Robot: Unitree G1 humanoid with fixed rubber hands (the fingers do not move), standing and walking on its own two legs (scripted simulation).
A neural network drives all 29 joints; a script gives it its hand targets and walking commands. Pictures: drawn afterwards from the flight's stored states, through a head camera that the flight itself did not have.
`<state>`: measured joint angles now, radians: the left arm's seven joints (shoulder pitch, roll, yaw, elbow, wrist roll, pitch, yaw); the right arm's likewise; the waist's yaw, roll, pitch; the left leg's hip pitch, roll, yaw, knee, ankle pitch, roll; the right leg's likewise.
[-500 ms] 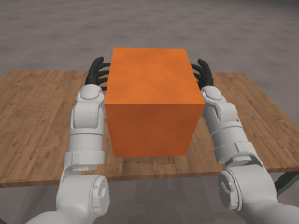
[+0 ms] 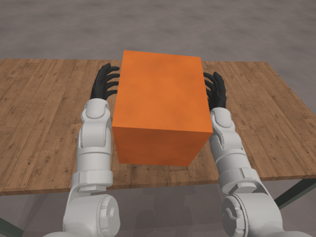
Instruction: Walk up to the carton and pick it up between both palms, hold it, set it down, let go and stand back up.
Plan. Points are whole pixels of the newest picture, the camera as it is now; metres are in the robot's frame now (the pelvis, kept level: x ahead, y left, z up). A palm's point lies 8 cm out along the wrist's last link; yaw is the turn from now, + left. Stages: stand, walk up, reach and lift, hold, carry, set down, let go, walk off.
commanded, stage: set down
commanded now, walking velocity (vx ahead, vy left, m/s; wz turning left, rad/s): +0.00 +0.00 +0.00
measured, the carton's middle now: (158, 112) +0.39 -0.02 +0.12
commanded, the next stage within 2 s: none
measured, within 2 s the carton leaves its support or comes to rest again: neither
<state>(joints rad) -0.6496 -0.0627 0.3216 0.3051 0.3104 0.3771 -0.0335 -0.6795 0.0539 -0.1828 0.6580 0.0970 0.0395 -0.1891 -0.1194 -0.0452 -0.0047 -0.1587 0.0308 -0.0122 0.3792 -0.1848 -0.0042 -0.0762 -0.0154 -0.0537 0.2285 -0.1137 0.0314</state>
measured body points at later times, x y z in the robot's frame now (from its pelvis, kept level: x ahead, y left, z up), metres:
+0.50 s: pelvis +0.00 +0.00 +0.00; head +0.00 +0.04 +0.45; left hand +0.43 +0.10 +0.16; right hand +0.39 -0.19 +0.15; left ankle +0.01 +0.12 -0.75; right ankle +0.01 -0.14 -0.75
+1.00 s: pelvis +0.01 +0.00 +0.00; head +0.01 +0.04 +0.45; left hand +0.45 +0.09 +0.15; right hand +0.39 -0.19 +0.13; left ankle +0.01 +0.12 -0.75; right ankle +0.01 -0.14 -0.75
